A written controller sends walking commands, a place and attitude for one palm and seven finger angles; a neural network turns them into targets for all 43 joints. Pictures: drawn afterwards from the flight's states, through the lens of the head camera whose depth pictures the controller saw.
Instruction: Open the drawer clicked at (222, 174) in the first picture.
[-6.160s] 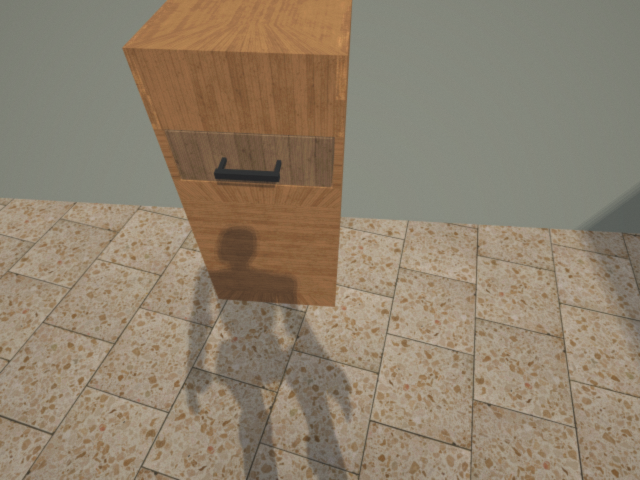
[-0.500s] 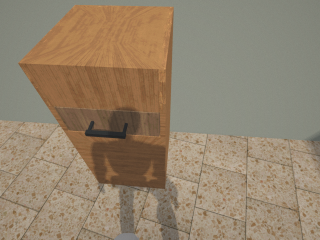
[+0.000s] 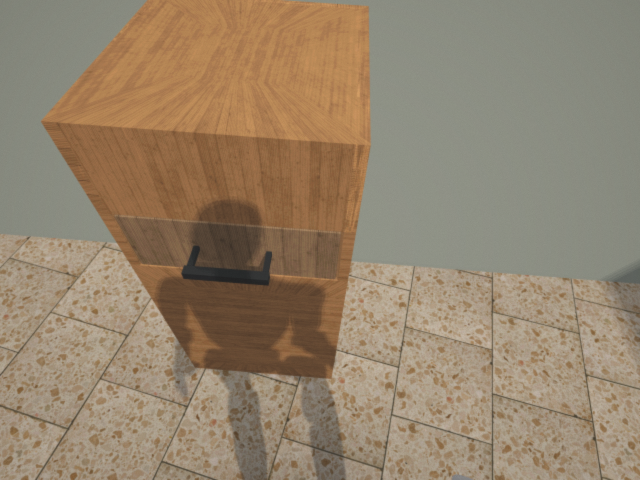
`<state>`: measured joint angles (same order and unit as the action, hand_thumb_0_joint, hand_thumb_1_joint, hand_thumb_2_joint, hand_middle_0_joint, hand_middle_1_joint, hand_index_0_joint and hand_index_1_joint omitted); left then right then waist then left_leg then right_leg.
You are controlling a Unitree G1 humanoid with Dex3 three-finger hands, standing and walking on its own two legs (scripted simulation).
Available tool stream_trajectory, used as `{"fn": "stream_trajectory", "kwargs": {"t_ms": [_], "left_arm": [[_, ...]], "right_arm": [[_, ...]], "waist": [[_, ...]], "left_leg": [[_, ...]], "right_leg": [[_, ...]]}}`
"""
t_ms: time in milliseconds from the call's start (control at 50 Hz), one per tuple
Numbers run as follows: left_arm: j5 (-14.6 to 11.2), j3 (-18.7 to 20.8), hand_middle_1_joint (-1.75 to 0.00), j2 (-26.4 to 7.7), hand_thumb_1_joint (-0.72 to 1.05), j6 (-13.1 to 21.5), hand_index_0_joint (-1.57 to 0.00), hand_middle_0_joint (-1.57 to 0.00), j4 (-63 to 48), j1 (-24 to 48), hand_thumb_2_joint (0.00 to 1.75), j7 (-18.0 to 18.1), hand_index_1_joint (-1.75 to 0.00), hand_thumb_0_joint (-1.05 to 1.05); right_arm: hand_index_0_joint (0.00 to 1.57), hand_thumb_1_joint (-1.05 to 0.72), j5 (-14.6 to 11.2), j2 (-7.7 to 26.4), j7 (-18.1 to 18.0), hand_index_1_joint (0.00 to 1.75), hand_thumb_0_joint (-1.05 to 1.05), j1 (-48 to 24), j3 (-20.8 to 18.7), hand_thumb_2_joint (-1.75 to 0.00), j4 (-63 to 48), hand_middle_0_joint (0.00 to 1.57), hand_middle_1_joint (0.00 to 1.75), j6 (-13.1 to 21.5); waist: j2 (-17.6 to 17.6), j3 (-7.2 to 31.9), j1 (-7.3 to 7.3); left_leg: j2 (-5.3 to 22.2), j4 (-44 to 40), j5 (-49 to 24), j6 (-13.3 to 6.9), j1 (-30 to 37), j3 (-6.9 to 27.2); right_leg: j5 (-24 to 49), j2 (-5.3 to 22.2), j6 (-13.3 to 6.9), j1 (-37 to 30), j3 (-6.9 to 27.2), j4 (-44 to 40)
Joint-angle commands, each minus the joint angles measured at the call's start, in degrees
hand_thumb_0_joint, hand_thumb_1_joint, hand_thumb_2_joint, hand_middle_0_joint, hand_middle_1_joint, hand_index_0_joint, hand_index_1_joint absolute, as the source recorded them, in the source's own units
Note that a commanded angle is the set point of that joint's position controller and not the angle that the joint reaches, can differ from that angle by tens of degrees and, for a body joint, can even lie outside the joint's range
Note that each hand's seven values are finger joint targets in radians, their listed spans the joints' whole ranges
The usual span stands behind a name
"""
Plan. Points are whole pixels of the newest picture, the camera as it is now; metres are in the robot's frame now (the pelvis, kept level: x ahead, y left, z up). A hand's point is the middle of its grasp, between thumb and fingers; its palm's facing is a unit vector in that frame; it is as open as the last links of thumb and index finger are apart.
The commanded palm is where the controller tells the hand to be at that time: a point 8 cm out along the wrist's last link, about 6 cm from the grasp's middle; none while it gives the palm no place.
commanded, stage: come to a stop and stand still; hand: left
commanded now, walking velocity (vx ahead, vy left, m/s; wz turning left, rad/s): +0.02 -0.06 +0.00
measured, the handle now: (229, 265) +0.46 +0.20 -0.11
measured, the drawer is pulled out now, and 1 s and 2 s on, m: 0.00 0.00 0.00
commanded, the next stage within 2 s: look again from close up in 0.68 s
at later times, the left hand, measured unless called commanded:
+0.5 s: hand out of the picture -0.02 +0.10 -0.17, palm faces +0.09 -0.98 -0.20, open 7.2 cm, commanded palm none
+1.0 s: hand out of the picture -0.06 +0.09 -0.18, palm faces +0.06 -0.98 -0.17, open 7.4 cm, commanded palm none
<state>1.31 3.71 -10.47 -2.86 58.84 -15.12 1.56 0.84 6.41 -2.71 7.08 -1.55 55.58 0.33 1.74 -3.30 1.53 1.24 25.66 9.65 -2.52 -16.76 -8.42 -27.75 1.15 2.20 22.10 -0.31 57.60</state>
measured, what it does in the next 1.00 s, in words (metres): steps on the spot: right foot, then left foot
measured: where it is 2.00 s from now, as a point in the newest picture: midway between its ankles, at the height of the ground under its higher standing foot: outside the picture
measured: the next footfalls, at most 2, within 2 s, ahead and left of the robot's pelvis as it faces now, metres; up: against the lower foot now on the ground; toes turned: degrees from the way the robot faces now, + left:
right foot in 0.18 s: -0.02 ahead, -0.15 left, +0.00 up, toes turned -3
left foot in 0.40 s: +0.00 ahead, +0.06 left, +0.00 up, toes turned +2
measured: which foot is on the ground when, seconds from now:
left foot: down 0.00-0.20, up 0.22-0.38, down 0.40-1.00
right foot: up 0.00-0.16, down 0.18-1.00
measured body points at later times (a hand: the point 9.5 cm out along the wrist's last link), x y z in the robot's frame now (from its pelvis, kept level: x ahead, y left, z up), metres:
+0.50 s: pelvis -0.04 -0.08 +0.00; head -0.02 -0.08 +0.45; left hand -0.03 +0.15 -0.16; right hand -0.09 -0.29 -0.16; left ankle -0.03 +0.08 -0.74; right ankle -0.06 -0.14 -0.74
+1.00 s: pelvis -0.04 -0.06 +0.00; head -0.04 -0.07 +0.45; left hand -0.07 +0.14 -0.16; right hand -0.02 -0.29 -0.17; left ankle -0.04 +0.06 -0.74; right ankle -0.06 -0.14 -0.74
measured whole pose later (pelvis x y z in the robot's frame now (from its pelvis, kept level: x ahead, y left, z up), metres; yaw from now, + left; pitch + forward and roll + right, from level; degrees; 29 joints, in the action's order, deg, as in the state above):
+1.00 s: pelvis -0.04 -0.06 +0.00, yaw +1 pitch -1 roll +0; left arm 0.9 -0.4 -5.4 1.6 64.2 -20.5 2.6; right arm 0.7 8.9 -2.3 17.4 -0.7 60.9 0.8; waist -1.7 -0.3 -0.1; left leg 1.8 31.1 17.5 0.4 -12.7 -1.8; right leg -18.0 -2.0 -3.2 10.2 -5.0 29.1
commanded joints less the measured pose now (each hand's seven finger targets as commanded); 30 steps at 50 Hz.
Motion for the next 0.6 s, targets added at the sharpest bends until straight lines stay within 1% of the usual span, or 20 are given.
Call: {"fn": "stream_trajectory", "kwargs": {"t_ms": [0,40,80,100,120,140,160,180,200,220,240,260,300,320,360,400,420,440,500,580], "left_arm": [[0.0,0.8,-0.30,-2.2,0.90,0.1,-0.20,-0.20,-4.0,-1.7,0.90,-0.4,-0.30,0.00],[-0.1,0.4,-0.30,-1.2,0.90,0.5,-0.20,-0.20,-4.0,-1.3,0.90,-0.6,-0.30,0.00],[-0.2,0.2,-0.30,-0.8,0.90,1.0,-0.20,-0.20,-3.0,-3.4,0.90,-0.4,-0.30,0.00],[-0.2,0.2,-0.30,-0.7,0.90,1.3,-0.20,-0.20,-2.0,-6.1,0.90,-0.4,-0.30,0.00],[0.1,0.1,-0.30,-1.9,0.90,1.8,-0.20,-0.20,-1.2,-7.3,0.90,-0.1,-0.30,0.00],[0.5,0.2,-0.30,-4.5,0.90,2.2,-0.20,-0.20,-1.5,-6.9,0.90,0.2,-0.30,0.00],[0.3,0.2,-0.30,-7.6,0.90,2.4,-0.20,-0.20,-2.5,-3.8,0.90,0.3,-0.30,0.00],[0.0,0.3,-0.30,-8.0,0.90,2.8,-0.20,-0.20,-3.3,-1.4,0.90,0.4,-0.30,0.00],[0.0,0.1,-0.30,-6.9,0.90,2.9,-0.20,-0.20,-3.4,1.3,0.90,0.5,-0.30,0.00],[0.0,-0.4,-0.30,-4.9,0.90,2.9,-0.20,-0.20,-3.1,3.0,0.90,0.6,-0.30,0.00],[-0.1,-0.4,-0.30,-4.5,0.90,2.9,-0.20,-0.20,-3.2,3.9,0.90,0.5,-0.30,0.00],[-0.4,-0.5,-0.30,-4.1,0.90,3.2,-0.20,-0.20,-2.9,3.4,0.90,0.4,-0.30,0.00],[-0.7,-0.8,-0.30,-3.8,0.90,3.5,-0.20,-0.20,-1.5,1.2,0.90,0.2,-0.30,0.00],[-0.7,-0.9,-0.30,-3.6,0.90,3.5,-0.20,-0.20,-0.9,0.7,0.90,0.2,-0.30,0.00],[-1.2,-1.3,-0.30,-2.5,0.90,3.8,-0.20,-0.20,0.7,-1.2,0.90,0.2,-0.30,0.00],[-1.4,-1.4,-0.30,-1.7,0.90,4.1,-0.20,-0.20,2.1,-3.4,0.90,0.3,-0.30,0.00],[-1.5,-1.4,-0.30,-2.0,0.90,3.9,-0.20,-0.20,3.1,-3.2,0.90,0.3,-0.30,0.00],[-1.6,-1.4,-0.30,-2.3,0.90,4.0,-0.20,-0.20,3.5,-3.6,0.90,0.3,-0.30,0.00],[-1.4,-1.7,-0.30,-2.4,0.90,4.2,-0.20,-0.20,4.5,-3.9,0.90,0.3,-0.30,0.00],[-1.2,-2.0,-0.30,-1.3,0.90,4.2,-0.20,-0.20,5.2,-4.7,0.90,0.5,-0.30,0.00]], "right_arm": [[0.20,-0.90,0.8,12.4,-0.4,0.30,0.00,8.9,-3.4,-0.90,0.5,0.20,0.30,-0.3],[0.20,-0.90,1.1,12.7,0.1,0.30,0.00,8.1,-3.6,-0.90,0.6,0.20,0.30,-0.6],[0.20,-0.90,1.0,12.5,0.7,0.30,0.00,7.3,-3.7,-0.90,0.7,0.20,0.30,-0.9],[0.20,-0.90,0.9,12.4,1.0,0.30,0.00,6.7,-3.7,-0.90,0.7,0.20,0.30,-1.1],[0.20,-0.90,0.6,10.6,1.3,0.30,0.00,6.8,-3.5,-0.90,1.0,0.20,0.30,-1.1],[0.20,-0.90,0.1,7.6,1.6,0.30,0.00,7.5,-2.9,-0.90,0.6,0.20,0.30,-1.2],[0.20,-0.90,0.0,4.7,2.0,0.30,0.00,6.6,-1.9,-0.90,0.0,0.20,0.30,-1.4],[0.20,-0.90,0.4,5.7,2.1,0.30,0.00,4.3,-1.7,-0.90,-0.3,0.20,0.30,-2.1],[0.20,-0.90,0.5,6.0,2.0,0.30,0.00,4.6,-1.7,-0.90,0.6,0.20,0.30,-2.4],[0.20,-0.90,0.5,5.6,1.9,0.30,0.00,7.1,-1.4,-0.90,2.3,0.20,0.30,-2.4],[0.20,-0.90,0.6,4.9,1.8,0.30,0.00,9.9,-1.2,-0.90,4.0,0.20,0.30,-2.3],[0.20,-0.90,0.5,4.6,1.7,0.30,0.00,11.3,-0.9,-0.90,4.9,0.20,0.30,-2.1],[0.20,-0.90,0.5,4.3,1.4,0.30,0.00,12.2,-0.5,-0.90,5.8,0.20,0.30,-1.7],[0.20,-0.90,0.4,3.9,1.2,0.30,0.00,13.5,-0.2,-0.90,6.4,0.20,0.30,-1.4],[0.20,-0.90,0.4,4.3,0.8,0.30,0.00,15.1,0.4,-0.90,7.8,0.20,0.30,-0.4],[0.20,-0.90,0.5,5.5,0.1,0.30,0.00,15.0,0.6,-0.90,8.5,0.20,0.30,0.1],[0.20,-0.90,0.3,4.9,0.1,0.30,0.00,15.2,0.7,-0.90,9.3,0.20,0.30,0.2],[0.20,-0.90,0.2,4.7,0.1,0.30,0.00,14.7,0.9,-0.90,9.3,0.20,0.30,0.3],[0.20,-0.90,0.0,4.4,-0.1,0.30,0.00,14.7,0.7,-0.90,9.3,0.20,0.30,0.1],[0.20,-0.90,0.1,3.6,0.0,0.30,0.00,15.3,0.8,-0.90,9.6,0.20,0.30,-0.3]], "waist": [[-8.4,7.7,-3.11],[-10.4,6.9,-3.18],[-10.5,6.0,-2.07],[-9.2,6.1,-0.55],[-4.9,5.1,-0.06],[3.1,3.0,-0.47],[10.5,0.4,-1.35],[14.0,-0.8,-0.17],[14.1,-3.6,-0.98],[10.5,-4.4,-2.54],[8.1,-4.3,-3.26],[5.9,-4.1,-3.25],[3.7,-3.3,-2.53],[2.4,-2.7,-2.82],[-1.6,-1.5,-2.20],[-2.4,-0.1,-0.92],[-5.3,0.6,-0.82],[-6.6,2.1,-0.66],[-2.6,2.2,-1.11],[0.0,-1.9,-1.67]], "left_leg": [[18.8,-7.9,-21.4,-8.7,12.1,15.5],[17.6,-8.7,-13.4,-7.7,8.3,15.1],[15.6,-9.6,-2.2,-5.9,3.2,15.0],[13.8,-8.6,3.7,-3.9,-0.4,13.3],[10.5,-6.1,7.1,-1.5,-3.2,11.1],[5.8,0.9,11.1,1.7,-7.0,6.8],[2.0,5.3,13.0,3.7,-6.9,3.3],[2.4,10.9,15.0,3.2,-4.7,5.3],[2.6,14.4,13.5,2.7,-4.3,6.8],[3.0,14.9,10.4,2.6,-2.4,7.2],[2.7,15.3,8.6,2.8,-1.7,6.7],[2.7,14.5,7.7,3.0,-1.0,6.5],[2.8,10.0,6.9,3.4,0.7,6.2],[3.0,6.2,5.0,3.4,2.5,6.4],[4.5,-1.5,-4.0,2.9,6.0,8.7],[6.2,-2.2,-7.5,2.7,6.1,9.1],[6.1,-2.7,-8.0,2.7,5.1,9.2],[6.1,-3.3,-8.0,2.9,5.4,8.7],[5.4,-3.9,-3.6,3.6,6.1,7.6],[4.9,-4.6,-0.9,3.6,6.4,7.5]], "right_leg": [[-0.8,1.8,-0.5,2.5,0.6,-4.8],[-1.2,1.8,-1.3,-2.2,-0.8,-12.6],[2.7,0.9,-2.2,-8.0,-2.5,-21.4],[9.0,0.5,-2.4,-13.4,-3.8,-28.7],[12.9,1.3,-2.6,-16.7,-2.9,-35.3],[9.5,8.4,-4.9,-15.7,5.2,-41.6],[4.2,15.1,-7.9,-9.1,11.5,-46.5],[-1.6,15.8,-9.1,-2.1,13.4,-49.8],[-2.2,14.7,-9.6,0.7,12.9,-50.4],[0.2,13.1,-9.6,1.2,10.2,-49.4],[3.2,11.3,-9.4,0.2,7.1,-47.6],[6.2,10.3,-9.4,-1.0,5.7,-46.3],[9.6,9.9,-9.4,-3.2,5.1,-44.2],[10.4,9.6,-9.1,-4.0,4.6,-43.3],[14.8,7.1,-7.1,-5.5,3.7,-40.1],[21.2,5.2,-5.0,-9.4,3.2,-39.6],[22.9,5.2,-4.7,-12.0,2.0,-38.8],[24.4,5.3,-4.6,-14.0,2.0,-38.6],[23.7,5.8,-4.5,-14.3,2.6,-40.4],[16.8,5.3,-4.5,-10.5,3.2,-43.2]]}}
